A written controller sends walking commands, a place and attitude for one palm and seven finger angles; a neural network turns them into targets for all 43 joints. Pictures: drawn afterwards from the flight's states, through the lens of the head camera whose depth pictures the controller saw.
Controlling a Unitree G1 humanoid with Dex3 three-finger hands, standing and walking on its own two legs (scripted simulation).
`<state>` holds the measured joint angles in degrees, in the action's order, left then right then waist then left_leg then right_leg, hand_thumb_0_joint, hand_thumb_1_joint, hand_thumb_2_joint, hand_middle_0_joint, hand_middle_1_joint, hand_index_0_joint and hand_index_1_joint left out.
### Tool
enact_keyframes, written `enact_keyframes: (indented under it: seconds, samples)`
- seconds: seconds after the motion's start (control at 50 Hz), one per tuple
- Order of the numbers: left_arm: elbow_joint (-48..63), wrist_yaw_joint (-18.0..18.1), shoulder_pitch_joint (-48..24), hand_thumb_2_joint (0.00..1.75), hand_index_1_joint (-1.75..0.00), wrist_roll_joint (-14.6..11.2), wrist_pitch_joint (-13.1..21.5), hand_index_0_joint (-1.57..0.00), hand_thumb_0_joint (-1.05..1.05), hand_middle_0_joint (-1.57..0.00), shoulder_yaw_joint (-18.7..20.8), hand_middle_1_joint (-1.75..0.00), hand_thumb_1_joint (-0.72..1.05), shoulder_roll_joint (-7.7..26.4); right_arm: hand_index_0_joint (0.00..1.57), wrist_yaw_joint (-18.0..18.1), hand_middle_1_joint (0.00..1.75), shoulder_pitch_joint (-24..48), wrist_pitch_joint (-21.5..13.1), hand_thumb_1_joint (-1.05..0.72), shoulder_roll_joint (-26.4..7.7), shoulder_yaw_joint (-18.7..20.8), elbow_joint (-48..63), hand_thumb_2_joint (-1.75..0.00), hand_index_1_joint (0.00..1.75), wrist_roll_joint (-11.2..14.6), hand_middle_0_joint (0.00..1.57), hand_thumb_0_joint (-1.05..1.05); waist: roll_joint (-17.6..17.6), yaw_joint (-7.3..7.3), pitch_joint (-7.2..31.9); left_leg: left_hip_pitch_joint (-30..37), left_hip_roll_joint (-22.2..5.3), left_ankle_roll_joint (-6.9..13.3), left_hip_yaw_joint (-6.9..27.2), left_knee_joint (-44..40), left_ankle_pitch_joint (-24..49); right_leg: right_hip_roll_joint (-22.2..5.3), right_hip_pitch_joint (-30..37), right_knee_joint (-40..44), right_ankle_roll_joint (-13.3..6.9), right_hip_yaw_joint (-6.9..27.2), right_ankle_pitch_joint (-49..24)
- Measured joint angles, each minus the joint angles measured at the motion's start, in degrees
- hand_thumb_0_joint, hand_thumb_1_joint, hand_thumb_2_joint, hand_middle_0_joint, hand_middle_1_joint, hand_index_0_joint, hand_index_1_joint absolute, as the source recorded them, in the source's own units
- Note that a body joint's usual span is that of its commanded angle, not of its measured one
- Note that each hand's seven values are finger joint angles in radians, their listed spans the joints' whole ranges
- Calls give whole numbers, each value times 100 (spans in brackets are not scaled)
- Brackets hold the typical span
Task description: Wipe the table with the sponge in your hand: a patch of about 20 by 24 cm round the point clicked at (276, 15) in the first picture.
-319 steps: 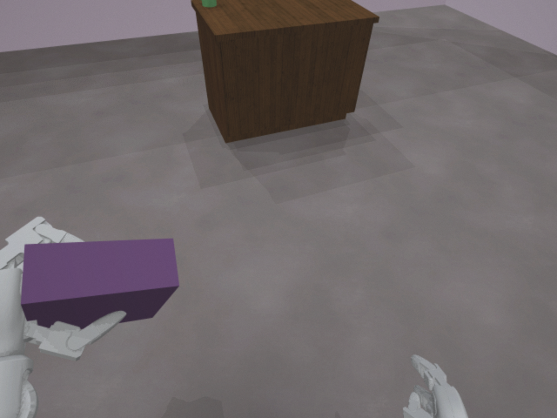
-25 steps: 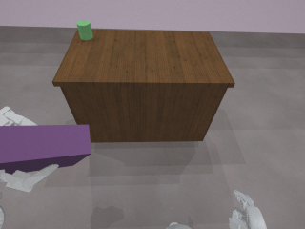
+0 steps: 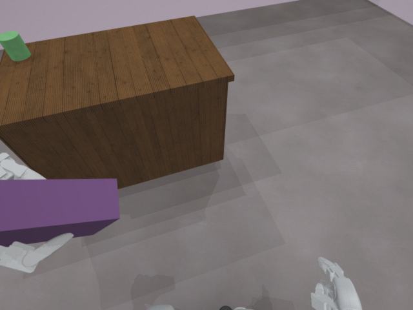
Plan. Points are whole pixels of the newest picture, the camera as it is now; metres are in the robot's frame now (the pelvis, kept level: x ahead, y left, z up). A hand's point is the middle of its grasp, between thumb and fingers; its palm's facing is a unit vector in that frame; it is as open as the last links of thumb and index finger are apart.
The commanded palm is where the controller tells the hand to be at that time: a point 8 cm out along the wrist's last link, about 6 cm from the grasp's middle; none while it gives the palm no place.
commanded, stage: take the last steps up to it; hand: left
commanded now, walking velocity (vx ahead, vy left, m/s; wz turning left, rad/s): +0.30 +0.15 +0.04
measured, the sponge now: (72, 212) +0.23 +0.20 +0.15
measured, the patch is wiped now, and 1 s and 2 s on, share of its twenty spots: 0.00 0.00 0.00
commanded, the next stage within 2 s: none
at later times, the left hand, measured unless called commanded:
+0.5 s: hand (48, 236) +0.19 +0.21 +0.16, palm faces +0.38 -0.82 -0.43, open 9.8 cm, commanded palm +0.13 +0.26 +0.18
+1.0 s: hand (23, 179) +0.26 +0.26 +0.18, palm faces +0.37 -0.80 -0.46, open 9.8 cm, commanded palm +0.21 +0.31 +0.18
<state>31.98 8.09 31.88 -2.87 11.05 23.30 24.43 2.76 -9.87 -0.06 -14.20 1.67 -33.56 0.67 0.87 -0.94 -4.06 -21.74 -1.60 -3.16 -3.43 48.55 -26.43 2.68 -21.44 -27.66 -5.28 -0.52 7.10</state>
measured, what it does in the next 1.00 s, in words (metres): steps on the spot: left foot, then right foot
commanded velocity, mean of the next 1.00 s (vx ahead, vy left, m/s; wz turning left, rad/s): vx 0.30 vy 0.15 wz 0.02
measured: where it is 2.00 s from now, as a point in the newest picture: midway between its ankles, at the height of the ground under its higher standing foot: (187, 293)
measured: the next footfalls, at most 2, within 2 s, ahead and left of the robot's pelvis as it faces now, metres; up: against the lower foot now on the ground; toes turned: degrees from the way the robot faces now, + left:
left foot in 0.10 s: +0.01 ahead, +0.13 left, +0.00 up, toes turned +4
right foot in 0.36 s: +0.03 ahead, -0.12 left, +0.00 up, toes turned -7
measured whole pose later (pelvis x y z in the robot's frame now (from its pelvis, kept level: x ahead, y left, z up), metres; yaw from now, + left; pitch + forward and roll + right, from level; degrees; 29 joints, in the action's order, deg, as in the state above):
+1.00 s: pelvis +0.05 +0.03 +0.00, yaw +0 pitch +0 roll +0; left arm 31.2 8.5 28.5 -0.9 13.6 20.5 21.9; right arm 2.7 -11.1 -7.7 -7.3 -1.1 -35.2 0.3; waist -0.5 0.3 -3.3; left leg -14.4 -3.0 1.1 -8.7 29.4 -14.8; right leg -4.0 -22.6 -46.5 1.7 -8.6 24.8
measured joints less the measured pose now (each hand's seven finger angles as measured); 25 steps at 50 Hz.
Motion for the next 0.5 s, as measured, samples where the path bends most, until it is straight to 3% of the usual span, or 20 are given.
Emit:
enact_keyframes:
  seconds: [0.1, 0.12, 0.16, 0.22, 0.26, 0.3, 0.36, 0.38, 0.42, 0.46, 0.5]
  samples:
    - [-98, 58, -260, 99, -134, 108, -97, -77, 0, -78, -252, -134, -46, -257, 20, 58, 30, -165, -15, -91, -114, 22, 62, -90, 30, -23, 19, 2, 71, 47, 283, 862, 69, 289, -22, -1732, 117, 88, -58, 164, 45, -76, -196]
    - [-127, 63, -315, 99, -134, 139, -88, -77, 0, -78, -311, -134, -46, -291, 20, 81, 30, -180, -31, -91, -81, 25, 49, -90, 30, -46, 19, 2, 130, 60, 289, 952, 88, 335, -32, -1956, 430, 77, -79, 61, 99, -69, -11]
    - [-190, 74, -345, 99, -134, 221, -64, -77, 0, -78, -407, -134, -46, -365, 20, 109, 30, -262, -97, -91, -19, -3, 79, -90, 30, -81, 19, 2, 126, 88, 315, 1052, 38, 401, -36, -2100, 949, 100, -200, -583, 304, -85, 911]
    - [-367, 45, -315, 100, -134, 330, 36, -77, 0, -78, -421, -134, -46, -360, 20, 97, 30, -405, -302, -91, 149, -32, 51, -90, 30, -69, 19, 2, -24, 48, 426, 1096, -90, 418, 60, -2123, 1101, 5, -475, -2236, 503, -261, 1380]
    - [-511, 35, -288, 100, -134, 339, 54, -77, 0, -78, -408, -134, -46, -362, 20, 78, 30, -486, -393, -91, 251, -82, -19, -90, 30, -46, 19, 2, -141, 87, 514, 1112, -174, 359, 78, -2139, 1085, -146, -353, -2427, 575, -417, 1550]
    - [-640, 50, -291, 100, -134, 323, 50, -77, 0, -78, -389, -134, -46, -371, 20, 84, 30, -526, -453, -91, 343, -161, -112, -90, 30, -47, 20, 2, -252, 135, 555, 1096, -257, 271, 81, -2091, 1065, -270, 6, -1882, 626, -555, 1743]
    - [-766, 74, -469, 100, -134, 330, 26, -77, 0, -78, -355, -134, -46, -316, 20, 88, 30, -528, -501, -90, 452, -274, -190, -90, 30, -60, 20, 2, -299, 213, 516, 847, -299, 189, 70, -1578, 811, -416, 716, -507, 585, -665, 1554]
    - [-822, 71, -604, 100, -134, 345, 44, -77, 0, -78, -371, -134, -46, -340, 20, 78, 30, -462, -493, -90, 450, -284, -240, -90, 30, -60, 20, 2, -347, 238, 449, 647, -325, 250, 87, -1172, 509, -401, 680, -433, 492, -684, 1054]
    - [-954, 31, -895, 100, -134, 327, 52, -77, 0, -78, -506, -134, -46, -466, 20, 43, 30, -303, -435, -90, 393, -254, -446, -90, 30, -64, 20, 2, -441, 218, 264, 122, -238, 274, 263, 58, 190, -403, 606, -674, 323, -780, 935]
    - [-965, -33, -926, 100, -134, 276, 82, -77, 0, -78, -572, -134, -46, -571, 20, -10, 30, -202, -344, -90, 331, -225, -589, -90, 30, -66, 20, 2, -411, 204, 159, -331, -132, 228, 281, 1053, 387, -440, 672, -601, 274, -764, 984]
    - [-850, -79, -727, 100, -134, 242, 167, -77, 0, -78, -561, -134, -46, -603, 20, -29, 30, -160, -280, -90, 278, -192, -602, -90, 30, -61, 20, 2, -354, 116, 98, -653, -141, 175, 204, 1458, 690, -473, 788, -334, 296, -743, 892]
